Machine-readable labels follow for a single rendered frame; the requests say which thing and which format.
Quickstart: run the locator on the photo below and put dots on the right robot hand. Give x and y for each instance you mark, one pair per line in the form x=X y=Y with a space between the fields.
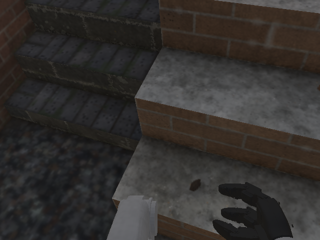
x=267 y=222

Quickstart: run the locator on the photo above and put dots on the robot left thigh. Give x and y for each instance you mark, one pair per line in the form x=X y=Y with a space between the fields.
x=136 y=219

